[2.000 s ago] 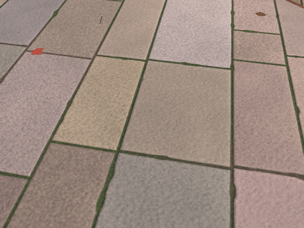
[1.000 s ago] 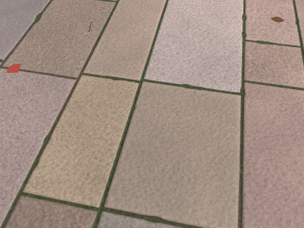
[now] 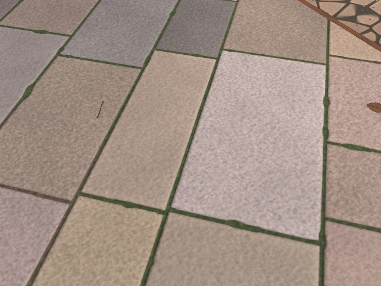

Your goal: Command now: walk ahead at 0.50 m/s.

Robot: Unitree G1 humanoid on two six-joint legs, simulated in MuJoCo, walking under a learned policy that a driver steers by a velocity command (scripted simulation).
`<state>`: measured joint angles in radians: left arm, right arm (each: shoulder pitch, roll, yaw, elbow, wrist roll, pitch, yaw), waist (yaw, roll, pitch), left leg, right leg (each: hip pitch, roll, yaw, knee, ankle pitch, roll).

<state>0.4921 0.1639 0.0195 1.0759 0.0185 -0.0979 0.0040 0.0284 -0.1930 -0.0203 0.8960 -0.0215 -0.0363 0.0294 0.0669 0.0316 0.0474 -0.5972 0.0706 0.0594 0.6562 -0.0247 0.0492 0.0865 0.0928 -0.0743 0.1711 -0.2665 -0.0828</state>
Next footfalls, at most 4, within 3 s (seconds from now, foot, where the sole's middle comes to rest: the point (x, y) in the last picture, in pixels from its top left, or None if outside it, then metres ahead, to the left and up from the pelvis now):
0.10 left None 0.23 0.10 -0.78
0.68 right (236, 282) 0.49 -0.08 -0.78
1.22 left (230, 190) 0.86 -0.06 -0.78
1.68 right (298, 181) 0.92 -0.34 -0.78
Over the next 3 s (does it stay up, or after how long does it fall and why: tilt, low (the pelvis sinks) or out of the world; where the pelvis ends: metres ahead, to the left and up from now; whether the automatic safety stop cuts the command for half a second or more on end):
stays up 1.39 -0.31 0.00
